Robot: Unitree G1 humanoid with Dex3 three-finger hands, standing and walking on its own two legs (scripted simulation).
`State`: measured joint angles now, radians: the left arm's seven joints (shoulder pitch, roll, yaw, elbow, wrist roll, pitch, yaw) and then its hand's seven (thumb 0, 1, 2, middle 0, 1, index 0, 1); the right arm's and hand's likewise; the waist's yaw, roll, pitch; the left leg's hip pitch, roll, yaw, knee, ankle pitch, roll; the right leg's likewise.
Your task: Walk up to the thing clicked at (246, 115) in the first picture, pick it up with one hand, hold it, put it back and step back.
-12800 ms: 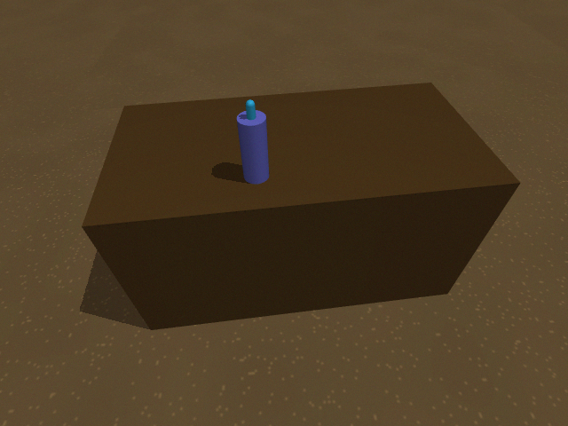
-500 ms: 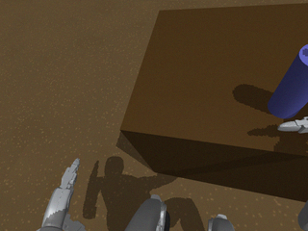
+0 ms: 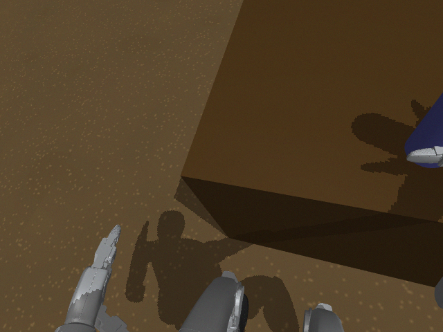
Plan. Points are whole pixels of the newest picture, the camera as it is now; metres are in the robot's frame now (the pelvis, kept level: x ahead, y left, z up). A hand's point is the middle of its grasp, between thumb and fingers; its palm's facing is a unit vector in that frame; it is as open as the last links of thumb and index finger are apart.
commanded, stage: close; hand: right
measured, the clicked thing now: out of the picture +0.51 -0.24 +0.06
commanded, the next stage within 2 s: settle in 0.46 s
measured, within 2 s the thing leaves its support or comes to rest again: leaves its support in 1.00 s
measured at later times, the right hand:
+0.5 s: hand out of the picture +0.50 -0.25 +0.03, palm faces +0.25 +0.97 +0.00, open 10.1 cm
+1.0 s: hand out of the picture +0.49 -0.25 +0.03, palm faces +0.27 +0.96 -0.05, open 10.3 cm
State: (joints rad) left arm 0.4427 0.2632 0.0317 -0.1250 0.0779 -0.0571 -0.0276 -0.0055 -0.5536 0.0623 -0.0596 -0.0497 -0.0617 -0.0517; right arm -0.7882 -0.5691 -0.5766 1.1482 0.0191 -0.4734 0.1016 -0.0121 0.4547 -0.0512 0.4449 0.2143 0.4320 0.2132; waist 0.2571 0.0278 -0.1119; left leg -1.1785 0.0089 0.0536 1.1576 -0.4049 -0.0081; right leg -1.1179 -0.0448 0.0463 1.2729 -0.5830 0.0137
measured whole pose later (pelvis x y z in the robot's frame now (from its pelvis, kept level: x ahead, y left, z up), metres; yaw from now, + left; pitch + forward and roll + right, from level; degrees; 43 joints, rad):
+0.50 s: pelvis +0.01 +0.00 +0.00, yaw +0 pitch +25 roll +3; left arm 0.45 0.26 0.04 -0.12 0.07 -0.06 -0.04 0.00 -0.54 0.05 -0.06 -0.05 -0.06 -0.05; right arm -0.75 -0.56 -0.57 1.13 0.03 -0.46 0.13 -0.01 0.26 -0.65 0.78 0.74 0.83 0.75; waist 0.25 0.02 -0.13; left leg -1.16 0.01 0.06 1.15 -0.41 -0.01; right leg -1.11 -0.04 0.06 1.26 -0.59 0.01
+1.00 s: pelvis +0.01 -0.01 +0.02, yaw +0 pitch +22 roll +3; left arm 0.38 0.27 0.03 0.02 0.07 -0.02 -0.02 -0.01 -0.55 0.07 -0.07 -0.05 -0.07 -0.06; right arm -0.68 -0.50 -0.53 1.09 0.00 -0.41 0.04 -0.02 0.40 -0.92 0.70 0.99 0.74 1.02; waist 0.23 0.02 -0.12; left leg -1.04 0.00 0.04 1.05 -0.38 -0.02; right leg -0.98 -0.05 0.03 1.16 -0.56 0.01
